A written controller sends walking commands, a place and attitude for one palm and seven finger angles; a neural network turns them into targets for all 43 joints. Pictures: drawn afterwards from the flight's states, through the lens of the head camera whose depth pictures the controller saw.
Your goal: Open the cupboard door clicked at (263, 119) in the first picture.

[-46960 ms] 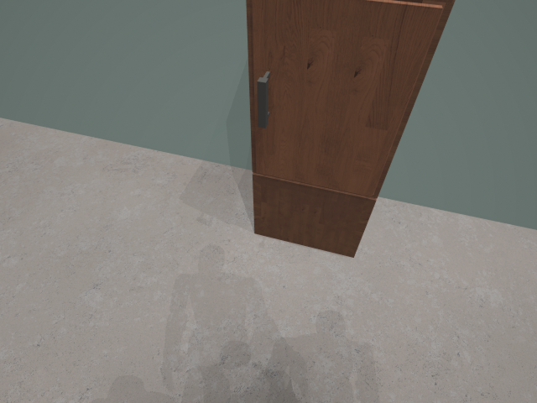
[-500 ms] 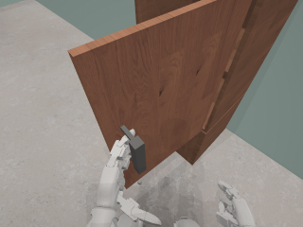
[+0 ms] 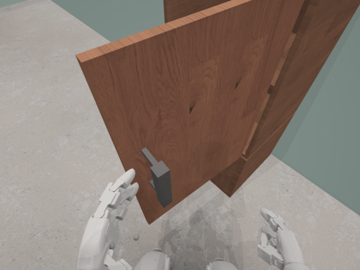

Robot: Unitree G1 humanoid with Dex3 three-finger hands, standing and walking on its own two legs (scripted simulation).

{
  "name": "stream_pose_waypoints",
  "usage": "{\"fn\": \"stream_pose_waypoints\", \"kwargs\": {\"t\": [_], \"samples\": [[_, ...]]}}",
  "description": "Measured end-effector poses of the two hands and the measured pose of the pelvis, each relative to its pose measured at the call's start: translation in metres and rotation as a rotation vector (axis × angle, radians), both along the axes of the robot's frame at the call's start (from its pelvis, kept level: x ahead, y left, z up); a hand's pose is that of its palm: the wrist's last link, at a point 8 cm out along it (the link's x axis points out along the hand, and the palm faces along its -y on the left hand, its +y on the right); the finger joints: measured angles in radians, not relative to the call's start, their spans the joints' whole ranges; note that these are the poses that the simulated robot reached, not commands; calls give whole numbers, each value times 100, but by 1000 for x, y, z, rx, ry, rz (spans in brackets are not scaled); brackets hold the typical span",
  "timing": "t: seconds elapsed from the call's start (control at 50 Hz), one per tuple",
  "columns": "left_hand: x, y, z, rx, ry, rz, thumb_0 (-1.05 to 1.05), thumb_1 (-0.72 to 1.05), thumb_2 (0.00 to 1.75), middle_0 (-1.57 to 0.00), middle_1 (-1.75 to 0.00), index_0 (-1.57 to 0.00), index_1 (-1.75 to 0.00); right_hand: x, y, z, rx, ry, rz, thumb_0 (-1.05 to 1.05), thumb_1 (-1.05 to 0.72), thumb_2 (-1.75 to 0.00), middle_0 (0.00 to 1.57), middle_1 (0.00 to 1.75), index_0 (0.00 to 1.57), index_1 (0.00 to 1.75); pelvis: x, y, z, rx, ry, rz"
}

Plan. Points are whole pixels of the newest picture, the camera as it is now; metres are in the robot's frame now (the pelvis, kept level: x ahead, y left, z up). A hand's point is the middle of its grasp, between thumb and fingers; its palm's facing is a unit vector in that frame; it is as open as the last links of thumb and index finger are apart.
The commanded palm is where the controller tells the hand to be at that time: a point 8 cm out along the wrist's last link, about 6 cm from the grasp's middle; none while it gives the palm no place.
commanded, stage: slide the hand sideways off the handle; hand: left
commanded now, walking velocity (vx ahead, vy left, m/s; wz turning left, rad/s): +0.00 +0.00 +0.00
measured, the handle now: (156, 178) +0.29 +0.07 +0.07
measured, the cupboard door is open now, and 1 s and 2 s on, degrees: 84 84 84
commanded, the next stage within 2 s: draw the hand back to the body in 0.30 s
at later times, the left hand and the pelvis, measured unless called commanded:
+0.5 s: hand (108, 252) +0.15 +0.13 +0.08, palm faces -0.05 -1.00 -0.01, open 16.3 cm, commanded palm +0.12 +0.19 +0.09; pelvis -0.01 -0.01 -0.01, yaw +0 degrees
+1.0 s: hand (51, 229) +0.17 +0.20 +0.15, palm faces +0.08 -0.97 -0.22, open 15.8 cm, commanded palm +0.13 +0.25 +0.17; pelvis +0.01 +0.01 +0.04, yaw +0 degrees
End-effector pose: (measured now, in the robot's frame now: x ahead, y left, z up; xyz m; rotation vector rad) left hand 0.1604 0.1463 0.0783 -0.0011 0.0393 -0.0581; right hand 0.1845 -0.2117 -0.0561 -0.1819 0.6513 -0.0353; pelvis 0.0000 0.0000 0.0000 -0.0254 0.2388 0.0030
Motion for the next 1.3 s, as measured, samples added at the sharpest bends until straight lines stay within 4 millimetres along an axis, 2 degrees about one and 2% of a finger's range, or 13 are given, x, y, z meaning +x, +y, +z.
{"fn": "stream_pose_waypoints", "kwargs": {"t": [0.16, 0.3, 0.46, 0.7, 0.92, 1.06, 1.3], "samples": [[-16, 22, 0, 18, 22, 58, -1, -50, 30, -16, -31, -18, -31, -2, -14, -3, -10, 9, -43, 1, -91, -90, 20, 30, 20, 30, 1, -8, 0, 2, 2, 3], [-32, 37, -2, 20, 16, 42, -1, -50, 30, -15, -30, -16, -30, -1, -22, -6, -31, -5, -60, 1, -91, -90, 20, 30, 20, 30, -5, -11, -5, -4, 3, 9], [-28, 38, -3, 3, -16, 8, -1, -50, 30, -15, -30, -15, -30, -4, -19, -6, -36, -34, -66, 1, -91, -90, 20, 30, 20, 30, -12, -8, -10, -12, 1, 8], [-26, 62, 41, 52, -23, 34, -1, -50, 30, -15, -30, -15, -30, -17, -3, 18, 4, -31, -95, 1, -90, -90, 20, 30, 20, 30, -6, 1, 16, -19, -64, 7], [-22, 90, 68, 66, -52, 41, -1, -47, 31, -16, -30, -16, -30, -6, 0, 43, -26, -85, -78, 1, -90, -90, 20, 30, 20, 30, 2, 10, 31, -29, -103, 15], [-20, 109, 92, 291, 38, 226, -1, -32, 38, -16, -30, -16, -30, 4, 13, 61, -39, -86, -86, 1, -90, -90, 20, 30, 20, 30, 11, 17, 51, -22, -148, 3], [-2, 136, 134, 390, -17, 370, 0, 8, 54, -18, -30, -18, -30, 14, 32, 71, -25, -52, -19, 1, -90, -90, 20, 30, 20, 30, 24, 23, 76, -3, -229, 3]]}}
